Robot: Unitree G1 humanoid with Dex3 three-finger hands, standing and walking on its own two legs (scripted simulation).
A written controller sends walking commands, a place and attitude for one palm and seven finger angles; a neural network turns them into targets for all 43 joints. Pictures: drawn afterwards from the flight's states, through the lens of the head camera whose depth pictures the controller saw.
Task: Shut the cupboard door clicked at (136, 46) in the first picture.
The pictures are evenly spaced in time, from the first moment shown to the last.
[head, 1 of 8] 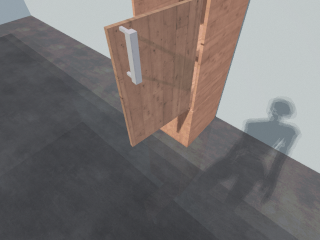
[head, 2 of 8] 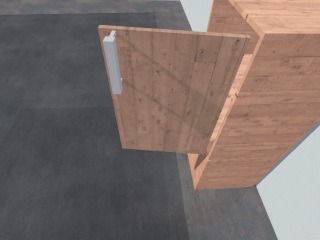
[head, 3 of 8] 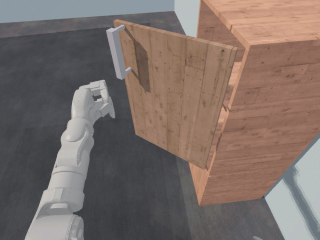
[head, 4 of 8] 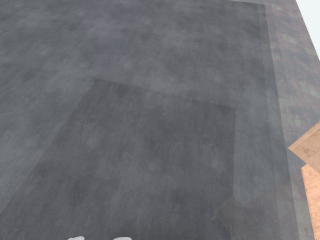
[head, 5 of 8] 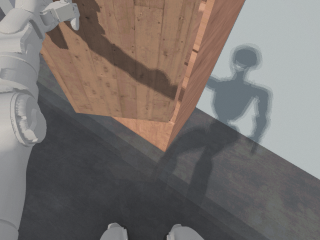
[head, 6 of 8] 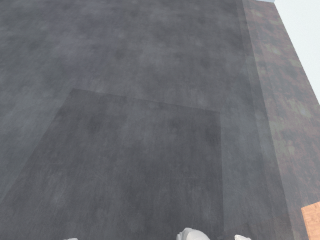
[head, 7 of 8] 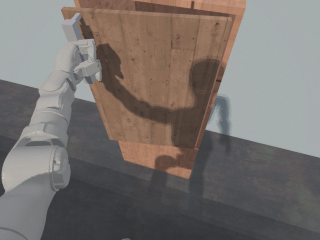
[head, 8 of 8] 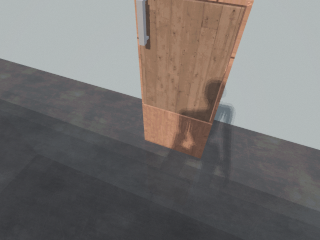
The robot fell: no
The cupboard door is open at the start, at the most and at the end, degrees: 82 82 0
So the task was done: yes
